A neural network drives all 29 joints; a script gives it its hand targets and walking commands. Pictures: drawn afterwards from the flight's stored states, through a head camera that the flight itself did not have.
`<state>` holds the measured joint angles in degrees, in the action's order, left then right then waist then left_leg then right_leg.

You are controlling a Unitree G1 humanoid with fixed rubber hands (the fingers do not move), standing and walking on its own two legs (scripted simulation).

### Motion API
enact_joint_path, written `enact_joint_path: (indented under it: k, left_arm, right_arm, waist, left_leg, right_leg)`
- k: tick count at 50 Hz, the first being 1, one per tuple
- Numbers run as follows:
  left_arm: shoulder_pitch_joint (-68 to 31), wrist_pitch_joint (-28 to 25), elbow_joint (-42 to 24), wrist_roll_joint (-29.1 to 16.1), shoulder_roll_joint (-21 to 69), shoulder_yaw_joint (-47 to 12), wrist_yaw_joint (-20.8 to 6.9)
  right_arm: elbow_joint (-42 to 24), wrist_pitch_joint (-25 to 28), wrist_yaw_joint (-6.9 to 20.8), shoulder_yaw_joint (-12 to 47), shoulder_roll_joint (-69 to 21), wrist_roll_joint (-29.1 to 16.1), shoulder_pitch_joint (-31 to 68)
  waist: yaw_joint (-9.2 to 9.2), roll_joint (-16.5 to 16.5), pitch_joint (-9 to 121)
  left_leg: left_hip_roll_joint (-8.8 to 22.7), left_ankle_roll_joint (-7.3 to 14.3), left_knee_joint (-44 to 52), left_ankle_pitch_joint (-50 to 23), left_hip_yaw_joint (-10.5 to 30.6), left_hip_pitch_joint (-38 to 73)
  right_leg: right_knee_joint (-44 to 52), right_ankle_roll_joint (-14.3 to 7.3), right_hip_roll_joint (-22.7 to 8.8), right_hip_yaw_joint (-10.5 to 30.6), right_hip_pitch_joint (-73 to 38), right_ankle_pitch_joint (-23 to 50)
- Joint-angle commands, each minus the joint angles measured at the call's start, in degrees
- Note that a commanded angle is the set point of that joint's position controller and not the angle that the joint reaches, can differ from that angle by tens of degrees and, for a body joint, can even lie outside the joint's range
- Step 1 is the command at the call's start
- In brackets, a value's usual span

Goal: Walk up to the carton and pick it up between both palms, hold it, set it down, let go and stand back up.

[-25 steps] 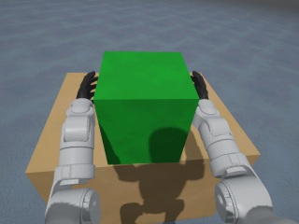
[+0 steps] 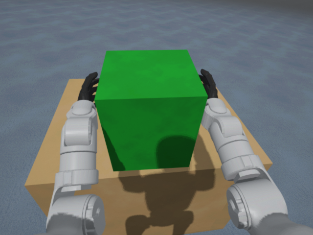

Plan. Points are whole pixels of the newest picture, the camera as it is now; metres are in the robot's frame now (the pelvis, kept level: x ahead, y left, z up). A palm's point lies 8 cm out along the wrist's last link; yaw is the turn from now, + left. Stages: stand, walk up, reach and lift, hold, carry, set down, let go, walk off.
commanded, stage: reach and lift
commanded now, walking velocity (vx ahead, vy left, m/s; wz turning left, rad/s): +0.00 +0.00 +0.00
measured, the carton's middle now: (149, 111) +0.39 +0.00 +0.17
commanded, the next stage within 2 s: hold in 0.46 s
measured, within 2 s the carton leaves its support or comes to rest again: neither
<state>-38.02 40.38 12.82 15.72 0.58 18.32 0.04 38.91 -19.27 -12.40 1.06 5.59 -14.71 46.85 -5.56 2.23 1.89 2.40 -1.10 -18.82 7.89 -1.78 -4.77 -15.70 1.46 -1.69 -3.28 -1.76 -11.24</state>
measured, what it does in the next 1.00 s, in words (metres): stands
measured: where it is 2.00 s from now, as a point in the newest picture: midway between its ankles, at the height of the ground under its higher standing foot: outside the picture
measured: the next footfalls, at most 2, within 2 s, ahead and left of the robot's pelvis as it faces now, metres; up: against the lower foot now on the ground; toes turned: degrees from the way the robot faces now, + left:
none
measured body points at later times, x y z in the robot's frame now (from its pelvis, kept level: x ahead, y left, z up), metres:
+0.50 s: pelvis +0.00 +0.00 +0.00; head -0.07 +0.01 +0.44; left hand +0.38 +0.15 +0.22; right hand +0.38 -0.15 +0.24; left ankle +0.03 +0.13 -0.75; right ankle -0.02 -0.13 -0.75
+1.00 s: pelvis +0.00 +0.00 +0.00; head -0.08 +0.01 +0.44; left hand +0.37 +0.15 +0.23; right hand +0.38 -0.15 +0.25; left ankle +0.03 +0.13 -0.75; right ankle -0.02 -0.13 -0.75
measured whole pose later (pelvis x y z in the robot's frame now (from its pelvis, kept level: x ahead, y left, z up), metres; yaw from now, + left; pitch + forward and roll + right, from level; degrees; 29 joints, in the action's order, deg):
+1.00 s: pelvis +0.00 +0.00 +0.00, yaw -1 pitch -5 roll -1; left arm -40.8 46.9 11.8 14.3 -0.4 19.1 0.1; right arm 37.4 -27.9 -14.4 1.2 6.9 -17.9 51.3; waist -5.1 0.9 5.6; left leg 2.3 -1.3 -19.0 7.7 -0.8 -6.0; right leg -16.3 1.3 -1.1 -1.8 -0.1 -11.1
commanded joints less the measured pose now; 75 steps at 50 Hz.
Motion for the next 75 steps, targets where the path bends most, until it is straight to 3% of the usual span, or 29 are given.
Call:
enact_joint_path:
  k: [1, 21, 46, 60, 71, 72, 73, 75]
  left_arm:
    - [-44.1, -5.3, -11.1, -9.5, 30.5, -29.1, -8.2]
    - [-45.8, -1.8, -14.3, -11.4, 29.6, -29.5, -8.1]
    - [-49.4, 0.6, -11.0, -11.5, 28.8, -27.0, -8.5]
    - [-49.3, 0.6, -13.2, -12.1, 28.4, -27.6, -8.5]
    - [-48.9, 1.0, -14.2, -12.1, 28.5, -28.0, -8.6]
    - [-48.5, 1.1, -13.9, -12.1, 28.5, -27.8, -8.6]
    - [-50.2, 1.8, -11.0, -10.1, 27.7, -25.8, -8.7]
    - [-50.6, 1.5, -12.5, -11.4, 28.6, -27.0, -8.6]
  right_arm:
    - [-21.1, 1.6, 5.8, 18.8, -36.6, -5.6, 40.1]
    - [-23.4, -3.7, 4.5, 19.9, -36.5, -9.1, 41.0]
    - [-19.2, -7.5, 5.1, 16.8, -36.4, -9.7, 43.8]
    - [-21.4, -8.2, 4.6, 17.8, -36.7, -11.1, 43.4]
    - [-22.0, -8.8, 4.5, 17.8, -36.3, -11.1, 42.6]
    - [-22.2, -8.8, 4.4, 17.8, -36.3, -11.1, 42.7]
    - [-20.1, -8.7, 4.5, 17.2, -35.3, -11.4, 47.1]
    - [-21.3, -8.4, 4.2, 17.9, -36.1, -12.4, 46.8]
  waist:
    - [-0.31, -3.6, 23.5]
    - [-0.07, -3.5, 24.1]
    - [0.28, -3.6, 22.2]
    - [0.15, -3.8, 23.9]
    - [-0.02, -4.1, 23.5]
    - [0.06, -4.0, 23.3]
    - [1.39, -3.0, 21.9]
    - [0.78, -3.7, 24.1]
  left_leg:
    - [-4.8, -1.1, -1.9, -17.6, 0.4, 15.8]
    - [-4.8, -1.2, -1.6, -16.3, 0.8, 14.5]
    - [-4.6, -1.1, -0.3, -10.9, 0.7, 12.1]
    - [-4.9, -1.6, -1.4, -14.6, 0.9, 12.9]
    - [-4.8, -1.8, -1.5, -14.6, 1.0, 12.9]
    - [-4.8, -1.8, -1.4, -14.7, 1.0, 12.8]
    - [-4.5, -2.3, -1.4, -16.1, 1.1, 13.8]
    - [-4.6, -2.5, -2.0, -16.9, 1.1, 14.1]
  right_leg:
    - [0.7, 2.6, 5.6, -0.6, 2.2, 18.2]
    - [0.9, 2.9, 5.7, 0.4, 2.6, 17.4]
    - [1.7, 2.6, 5.8, 0.6, 5.0, 10.6]
    - [1.1, 3.1, 5.9, 0.9, 3.9, 15.0]
    - [1.1, 3.0, 6.0, 0.9, 3.9, 14.4]
    - [1.1, 2.9, 6.0, 0.8, 3.9, 14.5]
    - [0.9, 2.4, 7.3, -0.4, 3.2, 14.4]
    - [0.8, 2.6, 7.1, -0.1, 2.7, 15.1]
